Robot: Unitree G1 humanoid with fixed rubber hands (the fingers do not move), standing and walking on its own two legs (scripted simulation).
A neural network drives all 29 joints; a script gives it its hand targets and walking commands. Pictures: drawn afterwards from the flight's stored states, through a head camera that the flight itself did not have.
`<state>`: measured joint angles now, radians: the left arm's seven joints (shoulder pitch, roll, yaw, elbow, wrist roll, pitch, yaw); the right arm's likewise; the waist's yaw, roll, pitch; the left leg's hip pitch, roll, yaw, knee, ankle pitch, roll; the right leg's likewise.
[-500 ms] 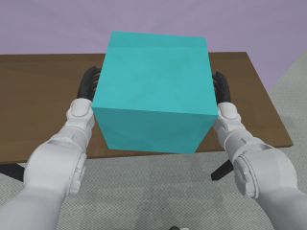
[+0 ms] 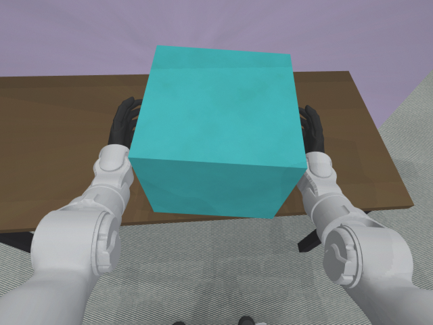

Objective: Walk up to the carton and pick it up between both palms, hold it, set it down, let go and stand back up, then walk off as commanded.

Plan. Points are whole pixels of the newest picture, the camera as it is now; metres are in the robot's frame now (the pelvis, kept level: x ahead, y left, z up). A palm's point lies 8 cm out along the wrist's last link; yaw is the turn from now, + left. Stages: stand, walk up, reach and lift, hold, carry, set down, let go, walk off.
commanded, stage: reach and lift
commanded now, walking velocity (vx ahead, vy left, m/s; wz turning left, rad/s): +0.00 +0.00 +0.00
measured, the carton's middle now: (218, 137) +0.49 -0.02 +0.00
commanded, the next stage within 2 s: none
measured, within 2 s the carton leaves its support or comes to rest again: leaves its support in 1.10 s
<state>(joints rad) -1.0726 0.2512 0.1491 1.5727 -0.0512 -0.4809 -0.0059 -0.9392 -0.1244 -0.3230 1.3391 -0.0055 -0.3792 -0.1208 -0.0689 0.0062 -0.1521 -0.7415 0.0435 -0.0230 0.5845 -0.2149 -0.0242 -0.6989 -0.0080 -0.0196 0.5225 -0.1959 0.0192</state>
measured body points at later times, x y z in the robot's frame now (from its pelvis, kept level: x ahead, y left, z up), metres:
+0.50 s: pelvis +0.03 +0.00 +0.02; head +0.13 +0.01 +0.46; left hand +0.48 +0.16 +0.05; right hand +0.43 -0.20 +0.04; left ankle +0.02 +0.13 -0.72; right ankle +0.01 -0.13 -0.72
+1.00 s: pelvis +0.02 +0.00 +0.02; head +0.10 +0.01 +0.47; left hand +0.45 +0.16 +0.05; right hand +0.41 -0.20 +0.04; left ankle +0.02 +0.13 -0.72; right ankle +0.01 -0.13 -0.72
